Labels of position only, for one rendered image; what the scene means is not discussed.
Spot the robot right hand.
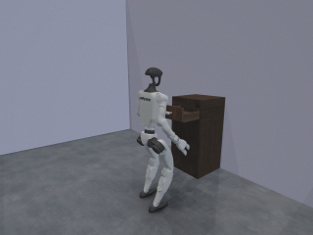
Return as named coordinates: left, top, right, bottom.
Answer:
left=176, top=139, right=190, bottom=156

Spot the right robot forearm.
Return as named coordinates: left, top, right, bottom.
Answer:
left=161, top=118, right=180, bottom=144

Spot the humanoid robot torso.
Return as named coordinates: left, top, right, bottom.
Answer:
left=140, top=90, right=160, bottom=148

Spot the cabinet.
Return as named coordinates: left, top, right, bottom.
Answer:
left=171, top=94, right=226, bottom=179

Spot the robot left shin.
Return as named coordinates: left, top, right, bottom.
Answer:
left=143, top=159, right=158, bottom=193

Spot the left robot upper arm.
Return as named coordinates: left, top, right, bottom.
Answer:
left=136, top=90, right=143, bottom=116

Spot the right robot upper arm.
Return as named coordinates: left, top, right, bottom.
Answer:
left=156, top=92, right=169, bottom=126

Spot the drawer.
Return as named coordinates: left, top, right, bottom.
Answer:
left=165, top=105, right=200, bottom=123

